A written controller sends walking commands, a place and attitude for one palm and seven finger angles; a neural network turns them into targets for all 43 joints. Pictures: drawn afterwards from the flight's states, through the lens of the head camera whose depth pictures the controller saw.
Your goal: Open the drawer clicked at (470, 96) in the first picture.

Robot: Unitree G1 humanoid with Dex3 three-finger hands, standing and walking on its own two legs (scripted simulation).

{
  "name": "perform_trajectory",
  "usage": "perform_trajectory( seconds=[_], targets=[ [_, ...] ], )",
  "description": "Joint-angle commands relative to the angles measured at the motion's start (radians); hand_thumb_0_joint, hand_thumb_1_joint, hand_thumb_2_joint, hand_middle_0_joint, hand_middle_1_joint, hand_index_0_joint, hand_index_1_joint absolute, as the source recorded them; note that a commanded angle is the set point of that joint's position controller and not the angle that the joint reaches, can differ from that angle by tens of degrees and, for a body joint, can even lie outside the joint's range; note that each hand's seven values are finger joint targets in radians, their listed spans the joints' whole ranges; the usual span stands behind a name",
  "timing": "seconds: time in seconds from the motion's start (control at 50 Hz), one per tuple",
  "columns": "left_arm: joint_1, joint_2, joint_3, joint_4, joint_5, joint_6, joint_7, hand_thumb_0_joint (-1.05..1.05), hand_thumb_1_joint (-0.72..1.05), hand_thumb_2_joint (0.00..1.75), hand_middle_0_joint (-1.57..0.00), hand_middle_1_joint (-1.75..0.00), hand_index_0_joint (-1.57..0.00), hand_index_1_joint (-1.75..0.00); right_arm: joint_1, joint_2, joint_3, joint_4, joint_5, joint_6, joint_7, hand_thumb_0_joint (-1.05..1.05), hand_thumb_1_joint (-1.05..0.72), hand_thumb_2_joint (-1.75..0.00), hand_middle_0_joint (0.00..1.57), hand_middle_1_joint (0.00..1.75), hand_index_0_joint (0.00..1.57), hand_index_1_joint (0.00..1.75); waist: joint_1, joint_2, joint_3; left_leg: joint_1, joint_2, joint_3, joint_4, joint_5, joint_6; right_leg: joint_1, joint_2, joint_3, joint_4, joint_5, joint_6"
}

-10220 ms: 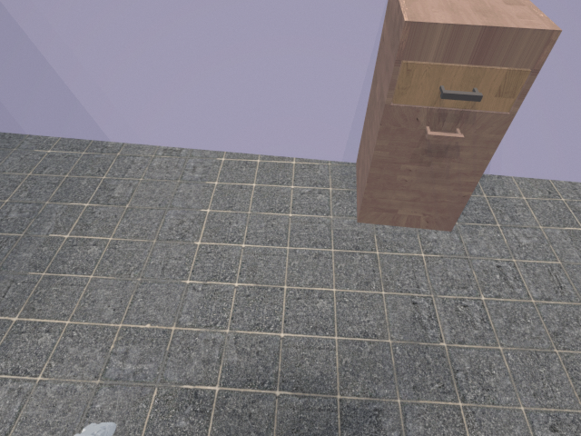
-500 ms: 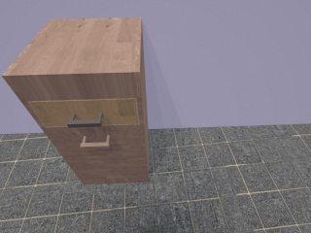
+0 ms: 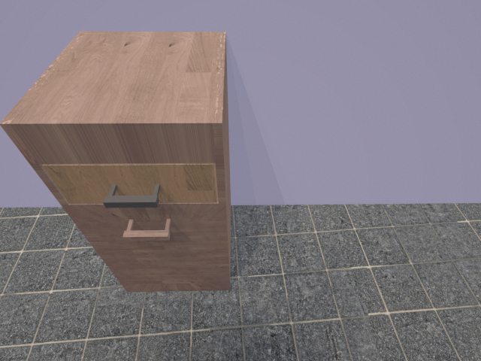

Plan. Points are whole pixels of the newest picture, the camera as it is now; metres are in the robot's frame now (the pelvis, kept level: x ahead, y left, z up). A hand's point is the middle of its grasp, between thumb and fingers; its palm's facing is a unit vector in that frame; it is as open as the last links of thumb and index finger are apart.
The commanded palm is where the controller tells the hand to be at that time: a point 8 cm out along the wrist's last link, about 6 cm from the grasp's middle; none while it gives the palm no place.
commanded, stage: come to a stop and stand still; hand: left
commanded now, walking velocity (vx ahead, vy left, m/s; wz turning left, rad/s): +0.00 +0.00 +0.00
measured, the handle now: (133, 194) +0.48 +0.30 -0.07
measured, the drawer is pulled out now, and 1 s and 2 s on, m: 0.00 0.00 0.00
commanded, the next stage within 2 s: look again from close up in 0.52 s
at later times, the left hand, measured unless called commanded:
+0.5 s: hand out of the picture +0.01 +0.17 -0.17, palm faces +0.04 -0.98 -0.20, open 7.3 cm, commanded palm none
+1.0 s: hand out of the picture -0.02 +0.15 -0.17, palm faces +0.06 -0.98 -0.19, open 7.3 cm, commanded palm none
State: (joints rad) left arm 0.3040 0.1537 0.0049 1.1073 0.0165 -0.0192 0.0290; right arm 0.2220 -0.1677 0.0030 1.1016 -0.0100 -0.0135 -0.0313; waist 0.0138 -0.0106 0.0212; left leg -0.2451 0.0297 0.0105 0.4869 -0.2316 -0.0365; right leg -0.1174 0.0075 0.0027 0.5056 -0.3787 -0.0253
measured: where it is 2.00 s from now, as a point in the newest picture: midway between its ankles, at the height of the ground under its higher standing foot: outside the picture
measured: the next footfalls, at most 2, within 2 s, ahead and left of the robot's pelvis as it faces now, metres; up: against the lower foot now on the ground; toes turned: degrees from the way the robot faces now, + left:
right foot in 1.82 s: -0.01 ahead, -0.07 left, +0.00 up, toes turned +1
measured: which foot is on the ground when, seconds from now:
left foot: down 0.00-1.00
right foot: down 0.00-1.00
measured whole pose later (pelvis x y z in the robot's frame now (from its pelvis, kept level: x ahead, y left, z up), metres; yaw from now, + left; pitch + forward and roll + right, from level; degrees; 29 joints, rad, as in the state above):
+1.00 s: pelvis +0.02 -0.01 +0.00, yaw +0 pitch -1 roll +1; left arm 0.35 0.13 0.01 1.12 0.01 -0.02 0.03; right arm 0.26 -0.15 0.01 1.14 -0.01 0.00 -0.04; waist 0.01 -0.01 0.02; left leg -0.19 0.04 0.00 0.45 -0.24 -0.06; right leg -0.06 0.02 -0.01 0.45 -0.38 -0.04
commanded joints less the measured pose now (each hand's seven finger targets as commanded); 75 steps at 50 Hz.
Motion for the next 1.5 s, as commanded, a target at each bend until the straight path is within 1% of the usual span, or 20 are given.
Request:
perform_trajectory(
  seconds=[0.0, 0.14, 0.2, 0.32, 0.48, 0.72, 0.74, 0.78, 0.84, 0.94, 0.98, 1.2, 1.26, 1.32, 1.36, 1.4, 1.42, 1.44, 1.46, 1.48],
  targets=[
    [0.084, 0.107, 0.018, -0.025, -0.001, -0.009, 0.009, 0.0, 0.9, 0.9, -0.2, -0.3, -0.2, -0.3, 0.055, -0.098, -0.016, -0.023, 0.0, -0.013, -0.002, 0.0, -0.9, -0.9, 0.2, 0.3, 0.2, 0.3, -0.008, 0.004, 0.025, 0.084, 0.064, -0.041, -0.033, 0.263, 0.062, -0.095, -0.093, 0.06, -0.102, 0.345, -0.008],
    [0.081, 0.114, 0.019, -0.027, -0.003, -0.008, 0.009, 0.0, 0.9, 0.9, -0.2, -0.3, -0.2, -0.3, 0.056, -0.101, -0.013, -0.017, 0.0, -0.011, -0.003, 0.0, -0.9, -0.9, 0.2, 0.3, 0.2, 0.3, -0.007, 0.004, 0.007, 0.102, 0.065, -0.04, -0.041, 0.281, 0.062, -0.072, -0.095, 0.055, -0.106, 0.363, -0.007],
    [0.082, 0.11, 0.019, -0.025, -0.003, -0.006, 0.01, 0.0, 0.9, 0.9, -0.2, -0.3, -0.2, -0.3, 0.058, -0.099, -0.011, -0.011, 0.0, -0.01, -0.003, 0.0, -0.9, -0.9, 0.2, 0.3, 0.2, 0.3, -0.006, 0.001, 0.022, 0.098, 0.065, -0.042, -0.046, 0.28, 0.062, -0.074, -0.093, 0.049, -0.109, 0.35, -0.006],
    [0.093, 0.113, 0.021, -0.025, -0.004, -0.009, 0.012, 0.0, 0.9, 0.9, -0.2, -0.3, -0.2, -0.3, 0.066, -0.096, -0.01, -0.004, 0.0, -0.01, -0.005, 0.0, -0.9, -0.9, 0.2, 0.3, 0.2, 0.3, -0.005, -0.012, -0.003, 0.117, 0.064, -0.031, -0.035, 0.316, 0.059, -0.047, -0.099, 0.045, -0.107, 0.427, -0.005],
    [0.099, 0.102, 0.019, -0.018, -0.004, -0.006, 0.014, 0.0, 0.9, 0.9, -0.2, -0.3, -0.2, -0.3, 0.077, -0.082, -0.008, 0.007, 0.001, -0.006, -0.006, 0.0, -0.9, -0.9, 0.2, 0.3, 0.2, 0.3, -0.005, -0.006, 0.039, 0.104, 0.061, -0.033, -0.049, 0.279, 0.057, -0.059, -0.095, 0.043, -0.125, 0.39, -0.006],
    [0.119, 0.087, 0.019, -0.012, -0.004, -0.007, 0.014, 0.0, 0.9, 0.9, -0.2, -0.3, -0.2, -0.3, 0.086, -0.075, -0.008, 0.009, 0.001, -0.005, -0.008, 0.0, -0.9, -0.9, 0.2, 0.3, 0.2, 0.3, -0.006, -0.001, 0.047, 0.113, 0.063, -0.032, -0.059, 0.261, 0.054, -0.068, -0.094, 0.049, -0.142, 0.374, -0.009],
    [0.122, 0.089, 0.019, -0.011, -0.005, -0.009, 0.013, 0.0, 0.9, 0.9, -0.2, -0.3, -0.2, -0.3, 0.084, -0.077, -0.008, 0.008, 0.001, -0.006, -0.009, 0.0, -0.9, -0.9, 0.2, 0.3, 0.2, 0.3, -0.005, -0.003, 0.034, 0.121, 0.063, -0.03, -0.054, 0.272, 0.054, -0.062, -0.095, 0.05, -0.141, 0.395, -0.009],
    [0.122, 0.088, 0.019, -0.01, -0.004, -0.008, 0.014, 0.0, 0.9, 0.9, -0.2, -0.3, -0.2, -0.3, 0.086, -0.073, -0.008, 0.01, 0.001, -0.005, -0.008, 0.0, -0.9, -0.9, 0.2, 0.3, 0.2, 0.3, -0.006, 0.003, 0.045, 0.113, 0.061, -0.028, -0.057, 0.263, 0.052, -0.064, -0.094, 0.051, -0.143, 0.389, -0.009],
    [0.134, 0.088, 0.019, -0.007, -0.005, -0.011, 0.014, 0.0, 0.9, 0.9, -0.2, -0.3, -0.2, -0.3, 0.081, -0.073, -0.009, 0.008, 0.002, -0.005, -0.008, 0.0, -0.9, -0.9, 0.2, 0.3, 0.2, 0.3, -0.004, -0.023, 0.033, 0.121, 0.062, -0.025, -0.051, 0.266, 0.05, -0.056, -0.097, 0.052, -0.144, 0.432, -0.007],
    [0.14, 0.088, 0.019, -0.005, -0.005, -0.011, 0.015, 0.0, 0.9, 0.9, -0.2, -0.3, -0.2, -0.3, 0.085, -0.071, -0.007, 0.011, 0.003, -0.004, -0.009, 0.0, -0.9, -0.9, 0.2, 0.3, 0.2, 0.3, -0.004, -0.011, 0.038, 0.118, 0.062, -0.02, -0.05, 0.27, 0.048, -0.051, -0.097, 0.05, -0.144, 0.452, -0.007],
    [0.139, 0.083, 0.018, -0.005, -0.004, -0.009, 0.016, 0.0, 0.9, 0.9, -0.2, -0.3, -0.2, -0.3, 0.086, -0.068, -0.007, 0.012, 0.002, -0.002, -0.009, 0.0, -0.9, -0.9, 0.2, 0.3, 0.2, 0.3, -0.005, -0.013, 0.057, 0.108, 0.059, -0.023, -0.056, 0.249, 0.047, -0.062, -0.094, 0.051, -0.15, 0.421, -0.007],
    [0.151, 0.08, 0.016, -0.003, -0.005, -0.011, 0.015, 0.0, 0.9, 0.9, -0.2, -0.3, -0.2, -0.3, 0.084, -0.063, -0.008, 0.015, 0.002, -0.001, -0.009, 0.0, -0.9, -0.9, 0.2, 0.3, 0.2, 0.3, -0.002, -0.012, 0.062, 0.11, 0.059, -0.025, -0.058, 0.239, 0.046, -0.069, -0.096, 0.053, -0.164, 0.41, -0.005],
    [0.127, 0.117, 0.033, -0.031, -0.003, -0.002, 0.021, 0.0, 0.9, 0.9, -0.2, -0.3, -0.2, -0.3, 0.075, -0.078, -0.015, -0.013, 0.005, 0.008, -0.007, 0.0, -0.9, -0.9, 0.2, 0.3, 0.2, 0.3, 0.003, 0.011, 0.066, 0.056, 0.045, -0.024, -0.019, 0.313, 0.042, -0.047, -0.119, 0.052, -0.101, 0.519, -0.012],
    [0.134, 0.158, 0.062, -0.059, -0.003, 0.011, 0.027, 0.0, 0.9, 0.9, -0.2, -0.3, -0.2, -0.3, 0.051, -0.097, -0.034, -0.061, 0.001, 0.025, -0.004, 0.0, -0.9, -0.9, 0.2, 0.3, 0.2, 0.3, 0.02, -0.02, 0.035, -0.021, 0.03, 0.001, 0.074, 0.301, 0.034, -0.024, -0.184, 0.085, -0.042, 0.605, -0.045],
    [0.126, 0.186, 0.076, -0.072, 0.001, 0.018, 0.029, 0.0, 0.9, 0.9, -0.2, -0.3, -0.2, -0.3, 0.031, -0.099, -0.044, -0.091, -0.001, 0.035, -0.002, 0.0, -0.9, -0.9, 0.2, 0.3, 0.2, 0.3, 0.028, -0.077, 0.026, -0.101, 0.003, 0.027, 0.178, 0.165, 0.024, 0.004, -0.27, 0.141, -0.037, 0.683, -0.092],
    [0.123, 0.196, 0.085, -0.081, 0.009, 0.02, 0.031, 0.0, 0.9, 0.9, -0.2, -0.3, -0.2, -0.3, -0.019, -0.082, -0.051, -0.123, -0.002, 0.04, 0.003, 0.0, -0.9, -0.9, 0.2, 0.3, 0.2, 0.3, 0.047, -0.157, 0.059, -0.209, -0.019, 0.037, 0.29, -0.193, 0.014, 0.022, -0.37, 0.211, -0.048, 0.836, -0.179],
    [0.109, 0.195, 0.087, -0.09, 0.015, 0.019, 0.033, 0.0, 0.9, 0.9, -0.2, -0.3, -0.2, -0.3, -0.033, -0.079, -0.054, -0.136, -0.002, 0.04, 0.005, 0.0, -0.9, -0.9, 0.2, 0.3, 0.2, 0.3, 0.046, -0.173, 0.067, -0.231, -0.014, 0.016, 0.308, -0.258, 0.015, 0.028, -0.385, 0.217, -0.035, 0.896, -0.202],
    [0.085, 0.196, 0.088, -0.1, 0.017, 0.018, 0.032, 0.0, 0.9, 0.9, -0.2, -0.3, -0.2, -0.3, -0.033, -0.075, -0.057, -0.14, 0.001, 0.04, 0.007, 0.0, -0.9, -0.9, 0.2, 0.3, 0.2, 0.3, 0.03, -0.168, 0.07, -0.208, -0.012, 0.014, 0.278, -0.254, 0.016, 0.008, -0.376, 0.195, -0.011, 0.933, -0.195],
    [0.041, 0.2, 0.086, -0.111, 0.015, 0.019, 0.031, 0.0, 0.9, 0.9, -0.2, -0.3, -0.2, -0.3, 0.007, -0.073, -0.057, -0.134, 0.004, 0.04, 0.008, 0.0, -0.9, -0.9, 0.2, 0.3, 0.2, 0.3, -0.004, -0.151, 0.053, -0.139, -0.016, 0.03, 0.188, -0.2, 0.018, -0.024, -0.359, 0.16, 0.031, 0.935, -0.168],
    [-0.008, 0.214, 0.087, -0.128, 0.01, 0.019, 0.028, 0.0, 0.9, 0.9, -0.2, -0.3, -0.2, -0.3, 0.074, -0.072, -0.059, -0.115, 0.002, 0.037, 0.009, 0.0, -0.9, -0.9, 0.2, 0.3, 0.2, 0.3, -0.043, -0.155, 0.022, -0.017, -0.032, 0.062, 0.075, -0.071, 0.02, -0.081, -0.316, 0.106, 0.098, 0.899, -0.131]
  ],
)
